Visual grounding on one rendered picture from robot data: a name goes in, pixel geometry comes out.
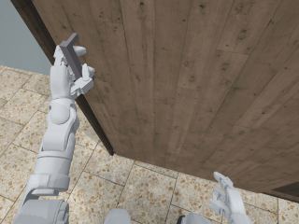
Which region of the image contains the right robot hand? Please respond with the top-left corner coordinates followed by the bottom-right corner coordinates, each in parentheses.
top-left (209, 172), bottom-right (247, 221)

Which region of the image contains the robot right forearm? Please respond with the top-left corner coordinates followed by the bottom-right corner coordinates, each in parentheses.
top-left (228, 213), bottom-right (253, 224)

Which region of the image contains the wardrobe door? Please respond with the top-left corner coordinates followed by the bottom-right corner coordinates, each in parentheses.
top-left (32, 0), bottom-right (299, 194)
top-left (272, 181), bottom-right (299, 197)

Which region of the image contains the robot right thigh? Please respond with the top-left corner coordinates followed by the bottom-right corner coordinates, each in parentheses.
top-left (181, 213), bottom-right (212, 224)

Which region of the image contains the left robot upper arm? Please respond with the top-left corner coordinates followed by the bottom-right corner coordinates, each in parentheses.
top-left (15, 199), bottom-right (69, 224)

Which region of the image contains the robot left forearm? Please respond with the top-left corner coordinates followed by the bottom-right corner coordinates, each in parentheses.
top-left (12, 98), bottom-right (80, 224)

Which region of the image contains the handle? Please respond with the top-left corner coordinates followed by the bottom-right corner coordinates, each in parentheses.
top-left (59, 33), bottom-right (95, 92)

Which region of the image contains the robot left thigh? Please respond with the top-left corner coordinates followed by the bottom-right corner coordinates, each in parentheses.
top-left (104, 208), bottom-right (132, 224)

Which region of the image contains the left robot hand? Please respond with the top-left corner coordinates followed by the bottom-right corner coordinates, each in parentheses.
top-left (50, 45), bottom-right (95, 102)

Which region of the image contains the robot thigh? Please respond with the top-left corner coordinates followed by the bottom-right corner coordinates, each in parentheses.
top-left (104, 208), bottom-right (132, 224)
top-left (181, 213), bottom-right (212, 224)

